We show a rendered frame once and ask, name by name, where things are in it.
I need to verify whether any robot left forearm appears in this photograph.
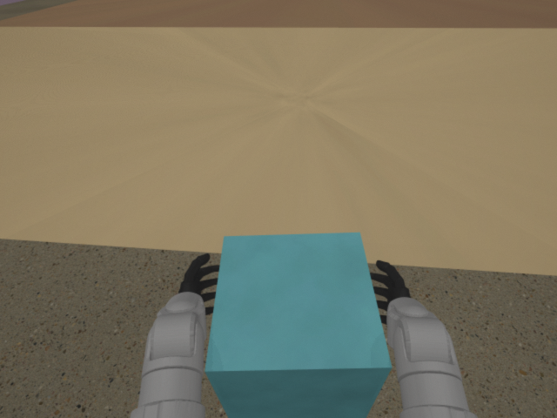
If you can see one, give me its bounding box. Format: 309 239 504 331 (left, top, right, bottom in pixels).
130 292 207 418

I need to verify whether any robot right hand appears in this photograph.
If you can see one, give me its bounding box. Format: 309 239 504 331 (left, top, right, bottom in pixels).
370 260 411 324

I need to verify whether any robot left hand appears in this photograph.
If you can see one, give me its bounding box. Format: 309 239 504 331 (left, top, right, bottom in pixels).
178 253 220 315

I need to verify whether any carton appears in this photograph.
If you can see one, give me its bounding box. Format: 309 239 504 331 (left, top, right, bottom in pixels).
205 233 392 418

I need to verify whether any robot right forearm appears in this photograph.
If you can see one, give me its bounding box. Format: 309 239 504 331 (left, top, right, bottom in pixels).
386 297 478 418

